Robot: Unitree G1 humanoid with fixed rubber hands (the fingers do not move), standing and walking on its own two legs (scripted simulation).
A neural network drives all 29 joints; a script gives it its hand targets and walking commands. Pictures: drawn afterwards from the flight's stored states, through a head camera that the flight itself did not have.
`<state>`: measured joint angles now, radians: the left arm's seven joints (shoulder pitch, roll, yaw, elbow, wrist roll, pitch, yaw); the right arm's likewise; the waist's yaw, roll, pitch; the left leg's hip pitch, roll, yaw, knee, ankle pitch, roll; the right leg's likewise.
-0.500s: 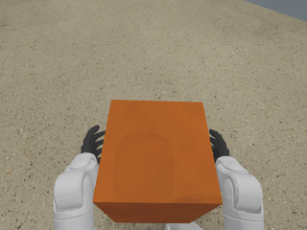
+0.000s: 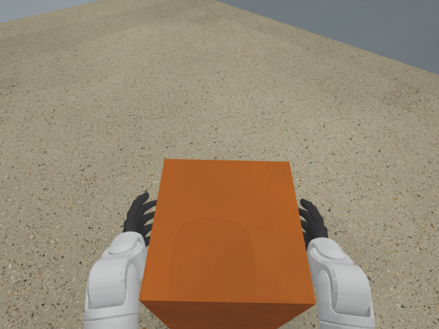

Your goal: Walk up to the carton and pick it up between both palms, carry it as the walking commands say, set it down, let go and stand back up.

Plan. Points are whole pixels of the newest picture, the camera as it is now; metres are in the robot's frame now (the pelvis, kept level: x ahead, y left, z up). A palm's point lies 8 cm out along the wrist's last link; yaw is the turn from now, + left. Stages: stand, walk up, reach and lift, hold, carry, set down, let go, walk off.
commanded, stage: carry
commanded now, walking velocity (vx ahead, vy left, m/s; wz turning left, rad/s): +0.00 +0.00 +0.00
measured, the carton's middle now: (224, 252) +0.26 +0.00 +0.00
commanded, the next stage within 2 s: none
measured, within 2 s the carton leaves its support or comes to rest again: neither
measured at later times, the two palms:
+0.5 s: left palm (171, 125) +0.59 +0.13 +0.04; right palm (290, 122) +0.58 -0.18 +0.05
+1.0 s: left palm (200, 53) +0.93 +0.06 +0.07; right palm (290, 50) +0.95 -0.24 +0.08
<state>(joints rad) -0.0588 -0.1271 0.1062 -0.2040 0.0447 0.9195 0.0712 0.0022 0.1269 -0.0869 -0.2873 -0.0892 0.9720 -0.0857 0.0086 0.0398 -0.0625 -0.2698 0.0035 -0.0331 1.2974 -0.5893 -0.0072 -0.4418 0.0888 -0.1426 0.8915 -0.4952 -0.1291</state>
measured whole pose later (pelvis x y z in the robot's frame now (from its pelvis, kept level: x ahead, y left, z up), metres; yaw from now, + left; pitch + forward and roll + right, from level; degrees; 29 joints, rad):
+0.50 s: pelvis +0.33 -0.02 -0.01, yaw -1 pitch +1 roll +1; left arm -0.04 -0.12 0.11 -0.16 0.06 0.84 0.07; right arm -0.01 0.13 -0.09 -0.19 -0.08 0.88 -0.08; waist 0.01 -0.09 -0.06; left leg -0.45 0.01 0.07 0.94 -0.52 0.00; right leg 0.00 0.03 -0.13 0.77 -0.72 -0.09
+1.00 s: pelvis +0.68 -0.11 +0.04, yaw +3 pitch +2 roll +4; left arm -0.08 -0.13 0.16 -0.10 0.09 0.94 0.05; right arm -0.08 0.12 -0.09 -0.09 -0.09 0.92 -0.07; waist 0.00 -0.06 -0.07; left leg -0.30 -0.02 0.03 0.92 -0.59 0.01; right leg -0.32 0.05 -0.09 0.66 -0.38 -0.14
